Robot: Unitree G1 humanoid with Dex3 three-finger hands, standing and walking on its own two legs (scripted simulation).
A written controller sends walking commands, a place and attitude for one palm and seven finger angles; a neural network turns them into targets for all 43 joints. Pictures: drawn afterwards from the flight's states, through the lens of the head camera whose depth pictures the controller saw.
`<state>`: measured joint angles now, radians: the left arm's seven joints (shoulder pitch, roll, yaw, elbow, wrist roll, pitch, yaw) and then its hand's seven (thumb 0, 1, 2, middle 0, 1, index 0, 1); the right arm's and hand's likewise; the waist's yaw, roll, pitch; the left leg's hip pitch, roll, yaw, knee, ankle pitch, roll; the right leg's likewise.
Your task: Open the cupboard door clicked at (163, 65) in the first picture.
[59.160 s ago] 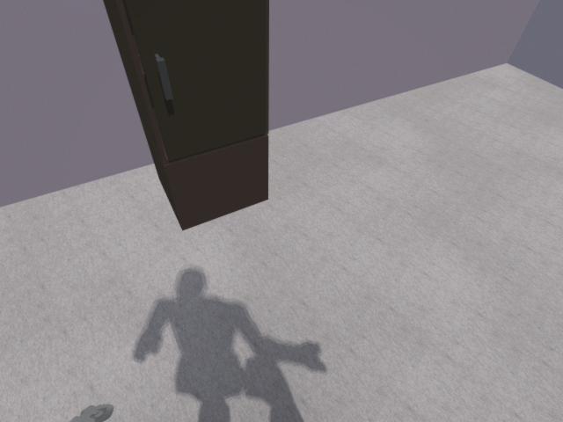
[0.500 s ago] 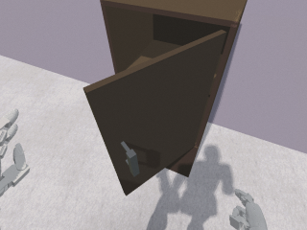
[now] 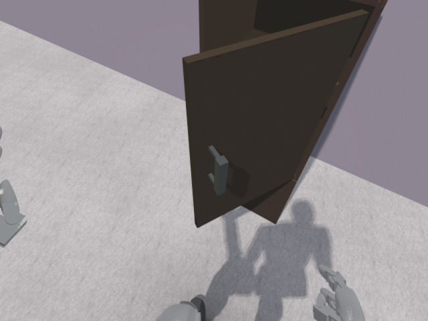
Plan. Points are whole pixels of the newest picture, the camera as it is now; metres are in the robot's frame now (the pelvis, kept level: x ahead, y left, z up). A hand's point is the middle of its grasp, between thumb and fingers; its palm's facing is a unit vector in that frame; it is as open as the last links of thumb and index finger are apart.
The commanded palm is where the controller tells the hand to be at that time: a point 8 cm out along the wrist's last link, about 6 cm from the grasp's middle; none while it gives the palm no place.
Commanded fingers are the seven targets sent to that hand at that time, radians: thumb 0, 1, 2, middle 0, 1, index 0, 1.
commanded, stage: step back with the hand held close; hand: left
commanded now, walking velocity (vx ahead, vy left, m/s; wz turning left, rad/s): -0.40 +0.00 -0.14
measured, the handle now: (216, 170) +0.43 +0.02 -0.01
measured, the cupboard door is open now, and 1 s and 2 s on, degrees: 61 61 61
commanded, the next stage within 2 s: stop stepping back and stand still in 0.18 s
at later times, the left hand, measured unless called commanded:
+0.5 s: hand out of the picture +0.11 +0.25 +0.18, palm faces +0.26 -0.85 -0.47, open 7.4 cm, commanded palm +0.05 +0.30 +0.19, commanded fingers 0.00 0.90 0.90 -0.20 -0.30 -0.20 -0.30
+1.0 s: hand out of the picture +0.02 +0.23 +0.18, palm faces +0.23 -0.82 -0.52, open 7.4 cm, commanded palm +0.00 +0.29 +0.19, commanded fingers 0.00 0.90 0.90 -0.20 -0.30 -0.20 -0.30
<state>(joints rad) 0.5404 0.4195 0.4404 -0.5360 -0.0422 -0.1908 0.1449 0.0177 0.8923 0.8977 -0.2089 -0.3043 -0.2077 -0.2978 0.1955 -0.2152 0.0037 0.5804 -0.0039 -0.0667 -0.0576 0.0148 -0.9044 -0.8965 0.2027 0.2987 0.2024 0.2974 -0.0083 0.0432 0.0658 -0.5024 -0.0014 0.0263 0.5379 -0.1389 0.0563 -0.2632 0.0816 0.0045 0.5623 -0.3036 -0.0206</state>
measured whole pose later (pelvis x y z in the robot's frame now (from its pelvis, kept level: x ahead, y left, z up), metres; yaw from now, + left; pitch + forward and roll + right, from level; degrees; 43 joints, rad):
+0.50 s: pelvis -0.12 +0.02 +0.00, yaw -5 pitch +6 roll -1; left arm 0.59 0.49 0.45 -0.67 -0.07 -0.17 0.14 0.02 0.89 0.90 -0.21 -0.30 -0.21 -0.30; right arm 0.18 -0.15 0.02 0.57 -0.01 -0.12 -0.02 0.01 -0.90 -0.90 0.20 0.30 0.20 0.30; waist -0.01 -0.07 -0.03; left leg -0.57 0.00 0.10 0.34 -0.05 -0.03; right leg -0.01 0.08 -0.07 0.43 -0.52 -0.07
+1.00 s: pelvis -0.19 +0.02 +0.00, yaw -10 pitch -2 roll +2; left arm 0.66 0.44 0.41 -0.59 -0.02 -0.20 0.13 0.02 0.89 0.90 -0.21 -0.31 -0.21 -0.30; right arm 0.27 -0.19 -0.01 0.67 -0.01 -0.08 -0.05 0.01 -0.91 -0.90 0.20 0.30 0.20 0.30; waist -0.01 -0.04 -0.01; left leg -0.58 -0.04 0.02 1.05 -0.34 -0.03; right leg -0.28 0.02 -0.06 0.62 -0.31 -0.09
